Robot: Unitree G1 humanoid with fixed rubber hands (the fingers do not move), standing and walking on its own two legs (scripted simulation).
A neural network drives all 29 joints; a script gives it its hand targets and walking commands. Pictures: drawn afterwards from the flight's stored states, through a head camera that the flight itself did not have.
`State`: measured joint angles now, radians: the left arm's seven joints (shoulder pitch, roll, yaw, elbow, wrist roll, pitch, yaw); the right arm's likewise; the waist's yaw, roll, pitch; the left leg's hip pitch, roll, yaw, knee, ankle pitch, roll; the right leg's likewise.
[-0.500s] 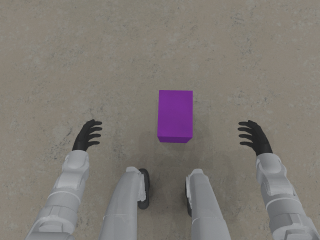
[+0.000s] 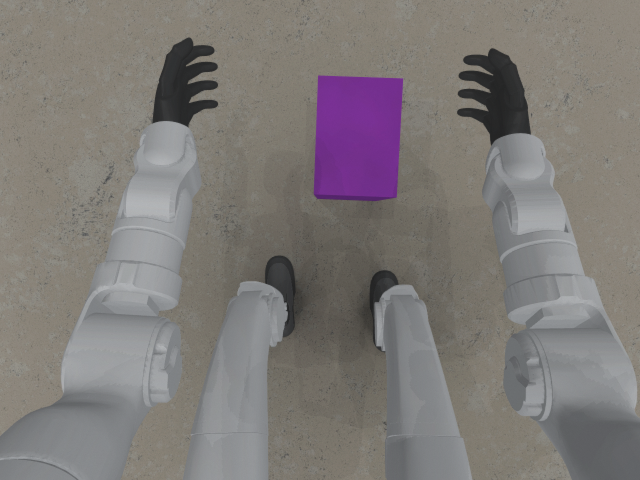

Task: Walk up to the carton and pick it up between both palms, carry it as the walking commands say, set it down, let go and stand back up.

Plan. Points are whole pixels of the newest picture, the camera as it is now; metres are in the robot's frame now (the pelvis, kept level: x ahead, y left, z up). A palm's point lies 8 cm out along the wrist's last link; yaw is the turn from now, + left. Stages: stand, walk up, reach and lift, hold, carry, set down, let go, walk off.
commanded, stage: reach and lift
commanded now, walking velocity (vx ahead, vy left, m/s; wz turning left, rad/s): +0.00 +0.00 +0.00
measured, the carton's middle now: (352, 149) +0.49 -0.05 -0.52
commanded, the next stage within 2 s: none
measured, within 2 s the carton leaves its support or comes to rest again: neither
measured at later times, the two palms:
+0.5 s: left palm (236, 113) +0.49 +0.13 -0.21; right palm (481, 127) +0.48 -0.20 -0.22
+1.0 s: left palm (258, 130) +0.50 +0.12 -0.35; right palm (438, 137) +0.49 -0.18 -0.36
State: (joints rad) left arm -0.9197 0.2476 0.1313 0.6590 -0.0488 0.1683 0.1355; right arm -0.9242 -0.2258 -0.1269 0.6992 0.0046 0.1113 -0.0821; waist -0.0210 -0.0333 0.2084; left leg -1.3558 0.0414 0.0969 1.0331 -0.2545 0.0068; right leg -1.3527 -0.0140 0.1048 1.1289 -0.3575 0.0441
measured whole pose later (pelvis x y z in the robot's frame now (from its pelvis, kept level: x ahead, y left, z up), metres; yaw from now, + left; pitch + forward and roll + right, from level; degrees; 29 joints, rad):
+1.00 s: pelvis -0.04 -0.01 -0.19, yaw +1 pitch +29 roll +2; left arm -1.34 0.22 0.15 0.76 -0.11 0.16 0.24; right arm -1.33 -0.27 -0.15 0.82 0.12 0.13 -0.19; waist -0.03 -0.02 0.52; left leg -1.87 0.03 0.02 1.81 -0.46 -0.01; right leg -1.83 0.03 0.10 1.90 -0.58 0.06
